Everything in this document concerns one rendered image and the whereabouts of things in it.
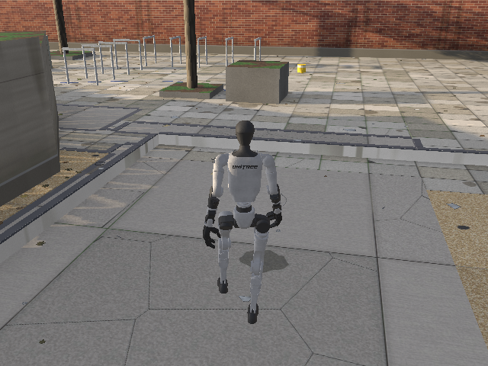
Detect robot left forearm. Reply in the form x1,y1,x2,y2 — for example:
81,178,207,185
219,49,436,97
204,186,220,227

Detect robot left hand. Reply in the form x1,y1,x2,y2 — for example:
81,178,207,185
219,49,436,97
203,225,221,249

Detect robot right hand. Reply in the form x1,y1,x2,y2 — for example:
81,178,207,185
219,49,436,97
266,211,282,228

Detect robot right forearm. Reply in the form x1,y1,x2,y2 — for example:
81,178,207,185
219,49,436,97
270,184,282,214

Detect robot right thigh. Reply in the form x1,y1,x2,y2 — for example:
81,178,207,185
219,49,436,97
250,214,271,275

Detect right robot upper arm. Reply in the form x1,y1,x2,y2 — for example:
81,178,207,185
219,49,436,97
260,153,278,195

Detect right robot foot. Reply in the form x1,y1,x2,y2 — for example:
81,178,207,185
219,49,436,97
247,304,258,324

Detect left robot upper arm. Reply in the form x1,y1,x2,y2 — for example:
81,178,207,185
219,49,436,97
212,153,229,197

